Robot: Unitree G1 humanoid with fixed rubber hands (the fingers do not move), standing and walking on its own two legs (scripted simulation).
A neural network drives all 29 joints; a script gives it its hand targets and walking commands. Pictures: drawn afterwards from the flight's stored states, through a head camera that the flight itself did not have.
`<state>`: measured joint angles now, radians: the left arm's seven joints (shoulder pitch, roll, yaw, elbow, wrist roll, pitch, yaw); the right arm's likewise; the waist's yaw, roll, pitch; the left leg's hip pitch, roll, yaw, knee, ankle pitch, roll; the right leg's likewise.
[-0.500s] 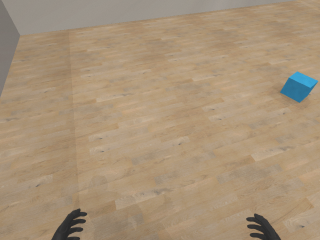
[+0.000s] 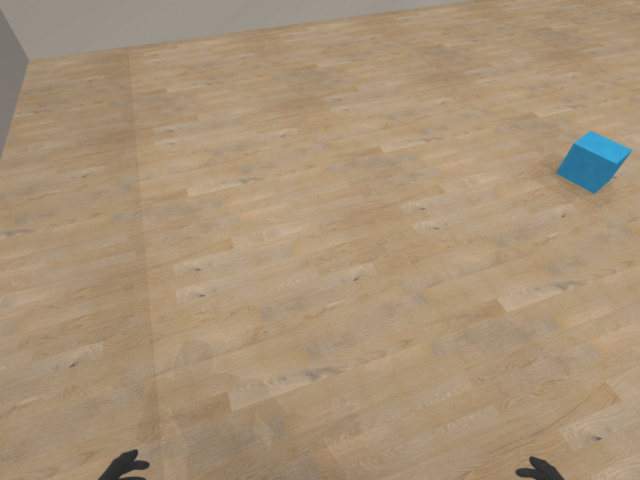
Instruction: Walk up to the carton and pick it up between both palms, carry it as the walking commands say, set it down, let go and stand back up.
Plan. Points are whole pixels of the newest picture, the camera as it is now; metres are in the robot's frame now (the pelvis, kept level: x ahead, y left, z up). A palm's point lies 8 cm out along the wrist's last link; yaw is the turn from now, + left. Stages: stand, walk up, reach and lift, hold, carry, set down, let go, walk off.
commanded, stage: stand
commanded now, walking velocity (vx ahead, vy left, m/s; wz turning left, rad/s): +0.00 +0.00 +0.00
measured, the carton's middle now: (592, 162) +1.55 -1.26 -0.67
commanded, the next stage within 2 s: walk up in 0.54 s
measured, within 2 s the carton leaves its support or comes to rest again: neither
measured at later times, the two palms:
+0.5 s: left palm out of the picture +0.10 +0.29 -0.09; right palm out of the picture +0.10 -0.29 -0.09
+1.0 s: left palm out of the picture +0.10 +0.21 -0.11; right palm out of the picture +0.04 -0.33 -0.13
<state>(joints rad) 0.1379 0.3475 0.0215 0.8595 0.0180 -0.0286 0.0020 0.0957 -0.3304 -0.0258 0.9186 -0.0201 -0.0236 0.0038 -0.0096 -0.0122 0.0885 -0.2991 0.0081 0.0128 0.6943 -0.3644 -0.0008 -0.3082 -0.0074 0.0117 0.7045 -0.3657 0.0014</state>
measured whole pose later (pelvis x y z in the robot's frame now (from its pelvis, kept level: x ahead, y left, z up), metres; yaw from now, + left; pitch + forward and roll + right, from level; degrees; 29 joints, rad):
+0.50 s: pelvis +0.00 +0.00 +0.02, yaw +0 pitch -3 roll +0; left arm 0.09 0.35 0.01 1.03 0.01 -0.02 0.00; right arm 0.05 -0.33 -0.02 1.08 -0.02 -0.02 0.00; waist 0.00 -0.01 0.08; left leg -0.13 0.01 0.02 0.41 -0.22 0.00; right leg -0.14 -0.01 0.01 0.43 -0.22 0.01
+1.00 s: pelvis +0.00 -0.05 +0.00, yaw -12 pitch +0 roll +1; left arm 0.22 0.26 0.03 0.91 0.02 0.03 -0.07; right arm 0.12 -0.29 -0.05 0.99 -0.05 0.06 -0.01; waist 0.06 0.04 0.06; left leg -0.33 0.14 0.10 0.86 -0.51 -0.06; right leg -0.35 0.02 -0.07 0.70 -0.34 -0.07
